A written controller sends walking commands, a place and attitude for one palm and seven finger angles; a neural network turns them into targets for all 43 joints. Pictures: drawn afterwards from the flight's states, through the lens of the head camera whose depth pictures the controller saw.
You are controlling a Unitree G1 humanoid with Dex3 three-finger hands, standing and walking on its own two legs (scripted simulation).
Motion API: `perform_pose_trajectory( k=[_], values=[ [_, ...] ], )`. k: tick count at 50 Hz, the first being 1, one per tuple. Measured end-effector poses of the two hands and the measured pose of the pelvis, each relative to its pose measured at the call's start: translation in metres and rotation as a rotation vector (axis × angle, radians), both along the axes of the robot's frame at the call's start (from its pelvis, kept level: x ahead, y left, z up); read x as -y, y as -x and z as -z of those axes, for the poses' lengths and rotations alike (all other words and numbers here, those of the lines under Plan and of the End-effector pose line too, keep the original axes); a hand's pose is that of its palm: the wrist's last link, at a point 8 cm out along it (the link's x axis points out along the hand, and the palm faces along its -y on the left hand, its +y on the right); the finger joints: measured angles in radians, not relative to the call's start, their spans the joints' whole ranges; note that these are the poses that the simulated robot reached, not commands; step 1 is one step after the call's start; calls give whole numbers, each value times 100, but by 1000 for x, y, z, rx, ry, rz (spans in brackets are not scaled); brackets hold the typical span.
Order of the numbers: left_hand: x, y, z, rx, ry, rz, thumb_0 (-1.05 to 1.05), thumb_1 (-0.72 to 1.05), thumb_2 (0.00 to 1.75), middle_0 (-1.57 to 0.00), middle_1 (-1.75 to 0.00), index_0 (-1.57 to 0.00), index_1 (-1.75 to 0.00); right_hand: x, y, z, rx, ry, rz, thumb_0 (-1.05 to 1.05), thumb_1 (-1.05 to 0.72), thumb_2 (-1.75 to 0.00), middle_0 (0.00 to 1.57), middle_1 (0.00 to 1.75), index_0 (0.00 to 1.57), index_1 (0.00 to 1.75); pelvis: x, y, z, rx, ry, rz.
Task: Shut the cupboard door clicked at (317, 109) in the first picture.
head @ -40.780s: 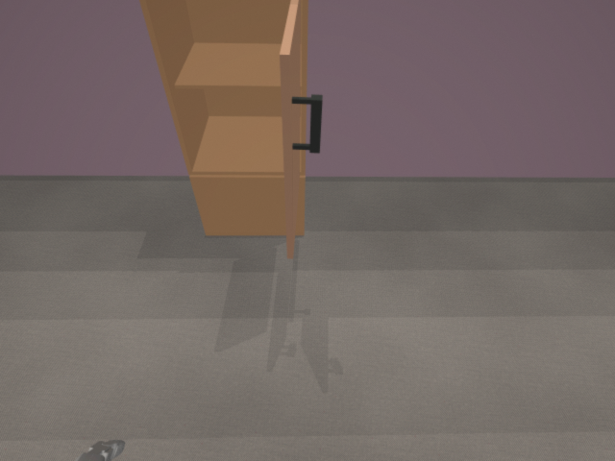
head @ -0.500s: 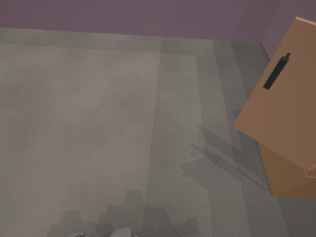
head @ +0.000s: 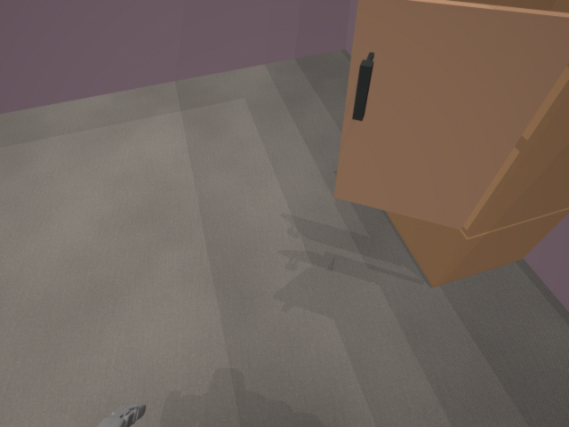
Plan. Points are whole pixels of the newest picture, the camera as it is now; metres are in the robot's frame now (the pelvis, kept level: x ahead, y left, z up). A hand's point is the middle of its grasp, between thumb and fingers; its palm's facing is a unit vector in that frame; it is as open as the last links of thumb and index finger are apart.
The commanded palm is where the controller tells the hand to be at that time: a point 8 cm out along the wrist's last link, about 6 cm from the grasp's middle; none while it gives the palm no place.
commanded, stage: turn to face it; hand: left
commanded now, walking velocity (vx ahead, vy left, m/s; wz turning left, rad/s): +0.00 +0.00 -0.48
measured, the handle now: (364, 86) +0.77 -0.14 +0.04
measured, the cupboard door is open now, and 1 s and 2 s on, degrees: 53 53 53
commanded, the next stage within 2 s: take the last steps up to it in 0.48 s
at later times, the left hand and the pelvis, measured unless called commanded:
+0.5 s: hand out of the picture +0.12 +0.21 -0.17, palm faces -0.13 -0.97 -0.18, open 7.4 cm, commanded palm none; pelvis +0.02 +0.03 +0.01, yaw -11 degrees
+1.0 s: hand (211, 414) +0.16 +0.14 -0.15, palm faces -0.28 -0.94 -0.20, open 7.4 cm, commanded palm none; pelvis +0.06 -0.02 +0.02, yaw -18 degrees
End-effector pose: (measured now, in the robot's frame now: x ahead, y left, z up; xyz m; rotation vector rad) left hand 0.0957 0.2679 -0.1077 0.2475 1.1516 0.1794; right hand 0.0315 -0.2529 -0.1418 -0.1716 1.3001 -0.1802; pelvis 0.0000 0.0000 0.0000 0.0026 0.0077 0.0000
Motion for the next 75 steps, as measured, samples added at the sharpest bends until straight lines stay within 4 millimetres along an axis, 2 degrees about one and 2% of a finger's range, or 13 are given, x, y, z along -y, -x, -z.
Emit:
perform_pose_trajectory(
  k=[5, 12, 17, 23, 34, 42, 45, 48, 51, 57, 61, 66, 75],
  values=[
    [26, -8, -10, -2, -9, 49, 1, 91, 90, -20, -30, -20, -30, 22, 5, -2, -21, 15, 59, 1, -90, -90, 20, 29, 20, 30, 8, 1, -9, 1, -5, 44],
    [44, -9, -5, -39, 38, 92, 1, 90, 90, -21, -30, -20, -30, 26, -11, -25, 59, 33, 91, 0, -91, -90, 20, 29, 20, 30, 10, -3, -19, -7, -12, 97],
    [39, -10, 7, -56, 76, 104, 1, 90, 90, -21, -30, -20, -30, 15, -23, -34, 97, 58, 103, 0, -91, -90, 20, 29, 20, 30, -1, -9, -17, -8, 2, 130],
    [14, -17, 29, -97, 103, 110, 1, 90, 90, -21, -30, -20, -30, -13, -25, -39, 138, 95, 117, 0, -90, -90, 20, 29, 20, 30, -24, -16, -8, -6, 20, 177],
    [1, -38, 12, -144, 63, 197, 1, 91, 90, -20, -30, -19, -30, -44, 29, -37, 26, 41, 216, 0, -90, -90, 20, 30, 20, 30, -30, -20, -22, -12, 39, 261],
    [48, -75, 6, -105, 50, 321, 1, 91, 90, -20, -30, -19, -30, -28, 93, -13, -79, -14, 367, 0, -90, -89, 20, 30, 20, 30, -1, -31, -12, -10, 11, 316],
    [67, -82, 6, -60, 54, 312, 1, 91, 90, -20, -30, -20, -30, -15, 104, -7, -143, -23, 380, 0, -90, -90, 20, 30, 20, 30, 11, -39, -10, -2, 21, 311],
    [78, -78, 4, -65, 66, 287, 1, 91, 90, -20, -30, -20, -30, 0, 91, -14, -149, -17, 376, 1, -90, -90, 20, 29, 20, 30, 20, -52, -16, 4, 16, 313],
    [86, -69, 10, -127, 82, 279, 0, 91, 90, -20, -30, -20, -30, 14, 61, -22, -99, 0, 370, 1, -91, -90, 20, 29, 20, 30, 27, -67, -19, 4, 14, 317],
    [94, -58, 30, -280, 127, 251, 1, 91, 90, -20, -30, -20, -30, 28, -25, -28, 6, 24, 330, 0, -91, -90, 19, 29, 19, 30, 33, -107, -14, -1, 33, 314],
    [89, -68, 50, -362, 147, 217, 1, 91, 90, -21, -30, -20, -30, 28, -88, -21, 73, 49, 290, 0, -91, -90, 19, 29, 19, 30, 31, -147, 1, 5, 41, 317],
    [84, -119, 49, -375, 122, 255, 1, 91, 90, -20, -30, -20, -30, 18, -124, -24, 112, 50, 314, 0, -91, -90, 20, 29, 20, 30, 32, -180, -2, 19, 23, 358],
    [113, -259, 13, -142, 88, 312, 1, 91, 90, -20, -30, -19, -29, 10, -110, -31, -60, -14, 390, 0, -93, -90, 20, 30, 20, 30, 53, -231, -24, 12, 19, 361]
  ],
)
